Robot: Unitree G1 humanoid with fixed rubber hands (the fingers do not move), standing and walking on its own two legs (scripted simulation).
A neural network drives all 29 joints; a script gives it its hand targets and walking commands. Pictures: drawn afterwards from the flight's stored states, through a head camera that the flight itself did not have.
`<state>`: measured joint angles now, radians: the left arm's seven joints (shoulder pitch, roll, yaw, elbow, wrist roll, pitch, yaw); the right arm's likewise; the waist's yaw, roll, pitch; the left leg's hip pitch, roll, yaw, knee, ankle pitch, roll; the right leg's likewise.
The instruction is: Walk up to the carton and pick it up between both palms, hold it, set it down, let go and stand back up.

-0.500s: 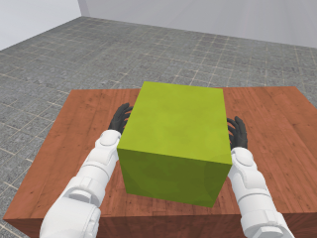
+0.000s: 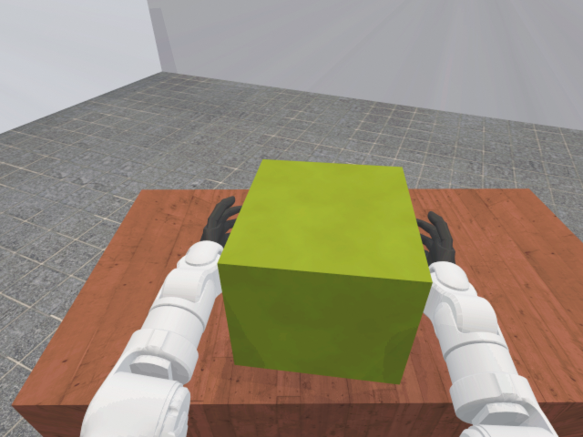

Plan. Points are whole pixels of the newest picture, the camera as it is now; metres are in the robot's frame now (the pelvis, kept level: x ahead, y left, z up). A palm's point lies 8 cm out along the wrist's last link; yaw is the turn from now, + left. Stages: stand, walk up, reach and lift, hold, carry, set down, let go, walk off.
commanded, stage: reach and lift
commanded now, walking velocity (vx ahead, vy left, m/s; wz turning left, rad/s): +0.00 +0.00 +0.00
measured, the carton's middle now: (323, 259) +0.38 -0.03 +0.10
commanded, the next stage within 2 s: hold in 0.92 s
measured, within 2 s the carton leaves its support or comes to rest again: neither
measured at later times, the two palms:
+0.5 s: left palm (215, 236) +0.39 +0.13 +0.14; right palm (436, 248) +0.36 -0.19 +0.13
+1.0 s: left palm (206, 242) +0.37 +0.14 +0.15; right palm (435, 246) +0.35 -0.18 +0.15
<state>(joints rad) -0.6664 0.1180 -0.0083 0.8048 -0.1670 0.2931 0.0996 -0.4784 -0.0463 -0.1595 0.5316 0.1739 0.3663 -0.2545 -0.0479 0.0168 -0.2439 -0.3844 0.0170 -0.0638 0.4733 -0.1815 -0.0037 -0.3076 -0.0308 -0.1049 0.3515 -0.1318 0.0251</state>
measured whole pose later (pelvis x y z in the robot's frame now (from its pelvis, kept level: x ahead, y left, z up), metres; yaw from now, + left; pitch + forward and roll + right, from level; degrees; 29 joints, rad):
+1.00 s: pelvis +0.00 -0.01 +0.00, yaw +0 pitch +4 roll -2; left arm -0.58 0.09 0.08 0.50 -0.09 0.52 0.14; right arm -0.55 -0.09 -0.10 0.51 0.24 0.45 -0.25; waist -0.05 0.00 -0.22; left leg -0.33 0.02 -0.06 0.42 -0.16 -0.01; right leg -0.27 -0.03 -0.10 0.33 -0.13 0.02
